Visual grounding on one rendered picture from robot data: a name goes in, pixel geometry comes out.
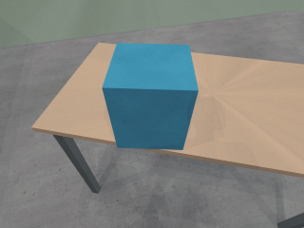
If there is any carton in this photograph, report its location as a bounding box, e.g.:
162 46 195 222
102 43 199 150

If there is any table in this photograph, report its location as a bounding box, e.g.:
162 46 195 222
31 43 304 228

